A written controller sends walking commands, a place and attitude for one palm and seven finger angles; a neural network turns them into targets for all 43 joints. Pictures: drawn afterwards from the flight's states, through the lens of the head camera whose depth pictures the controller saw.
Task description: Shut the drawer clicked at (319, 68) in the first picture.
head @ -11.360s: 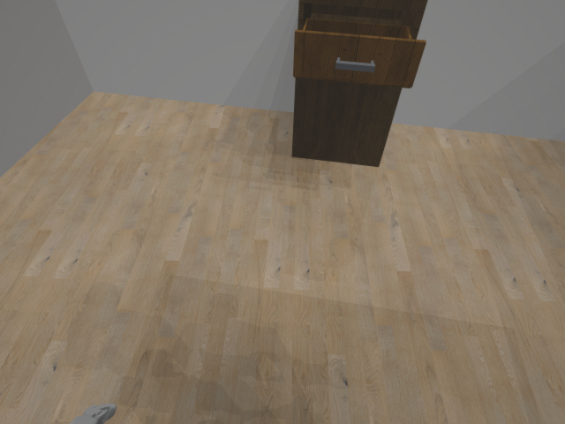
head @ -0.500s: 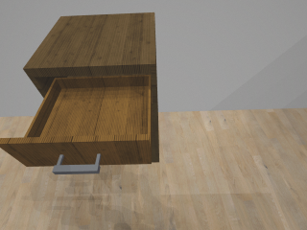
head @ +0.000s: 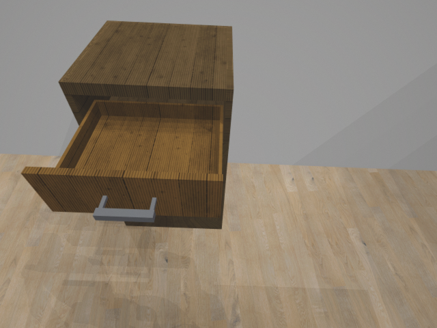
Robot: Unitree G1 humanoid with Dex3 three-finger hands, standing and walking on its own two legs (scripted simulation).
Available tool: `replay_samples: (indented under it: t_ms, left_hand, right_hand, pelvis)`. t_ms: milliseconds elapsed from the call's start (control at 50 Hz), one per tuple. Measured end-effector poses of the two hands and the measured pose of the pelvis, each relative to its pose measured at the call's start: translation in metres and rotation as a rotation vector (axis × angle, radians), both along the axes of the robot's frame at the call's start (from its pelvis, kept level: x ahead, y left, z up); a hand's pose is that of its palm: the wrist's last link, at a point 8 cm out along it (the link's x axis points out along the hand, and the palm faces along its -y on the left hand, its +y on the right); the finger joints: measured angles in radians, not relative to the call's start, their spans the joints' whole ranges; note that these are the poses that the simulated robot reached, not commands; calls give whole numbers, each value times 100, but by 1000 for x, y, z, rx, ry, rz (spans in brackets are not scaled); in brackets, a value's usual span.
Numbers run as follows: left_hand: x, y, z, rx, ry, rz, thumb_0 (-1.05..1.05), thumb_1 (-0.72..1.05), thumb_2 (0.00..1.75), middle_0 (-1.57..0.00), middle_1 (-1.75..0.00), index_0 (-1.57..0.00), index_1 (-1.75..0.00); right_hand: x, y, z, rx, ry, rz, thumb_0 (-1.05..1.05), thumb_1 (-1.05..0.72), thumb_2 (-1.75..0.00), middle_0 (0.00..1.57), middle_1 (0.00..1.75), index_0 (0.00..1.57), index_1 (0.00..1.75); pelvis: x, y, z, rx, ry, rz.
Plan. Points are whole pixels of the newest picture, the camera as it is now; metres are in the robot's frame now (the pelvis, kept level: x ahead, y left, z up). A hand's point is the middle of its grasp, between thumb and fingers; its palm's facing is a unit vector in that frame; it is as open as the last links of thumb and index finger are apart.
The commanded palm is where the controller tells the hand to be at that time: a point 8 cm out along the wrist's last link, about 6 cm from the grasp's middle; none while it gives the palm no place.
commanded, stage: come to a stop and stand still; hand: left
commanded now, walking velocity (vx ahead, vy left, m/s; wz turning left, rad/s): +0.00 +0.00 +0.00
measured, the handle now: (127, 207) +0.38 +0.24 -0.07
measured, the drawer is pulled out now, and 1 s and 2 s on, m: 0.30 0.30 0.30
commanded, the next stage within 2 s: look again from close up in 0.38 s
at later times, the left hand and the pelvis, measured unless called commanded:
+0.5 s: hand out of the picture -0.03 +0.15 -0.18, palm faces +0.05 -0.99 -0.13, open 7.4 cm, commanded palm none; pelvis +0.01 +0.01 +0.00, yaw +0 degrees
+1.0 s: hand out of the picture +0.05 +0.20 -0.18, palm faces +0.04 -0.97 -0.22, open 7.4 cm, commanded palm none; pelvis +0.03 +0.02 -0.01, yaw +1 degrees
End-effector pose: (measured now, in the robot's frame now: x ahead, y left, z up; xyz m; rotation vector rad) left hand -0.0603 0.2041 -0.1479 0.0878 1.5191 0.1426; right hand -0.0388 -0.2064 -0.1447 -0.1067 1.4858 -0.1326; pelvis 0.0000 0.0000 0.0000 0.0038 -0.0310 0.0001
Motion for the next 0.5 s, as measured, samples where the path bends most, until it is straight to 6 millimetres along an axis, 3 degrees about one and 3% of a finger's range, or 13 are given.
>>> replay_samples:
  t_ms: [100, 200, 320, 500]
  left_hand:
    - [-9, 4, 1, 7, 17, 7, 1, 91, 90, -20, -30, -20, -30]
    - [-4, 6, 1, 9, 5, 6, 1, 91, 90, -20, -30, -20, -30]
    - [10, 2, -1, 2, -28, 3, 1, 91, 90, -20, -30, -20, -30]
    - [30, -6, -3, -10, -69, -2, 1, 91, 90, -20, -30, -20, -30]
  right_hand:
    - [-25, 14, -1, 24, 57, -22, 0, -92, -90, 20, 30, 20, 30]
    - [-33, 25, -2, 41, 70, -35, 0, -91, -90, 20, 30, 20, 30]
    - [-22, 32, -4, 50, 43, -34, 0, -91, -90, 20, 30, 20, 30]
    - [12, 28, -7, 46, -34, -12, 0, -91, -90, 20, 30, 20, 30]
  pelvis:
    - [-2, 4, -1, 1, 9, 2]
    - [-1, 7, -1, 3, 16, 2]
    - [1, 9, -2, 5, 21, 3]
    - [7, 8, -3, -2, 23, 5]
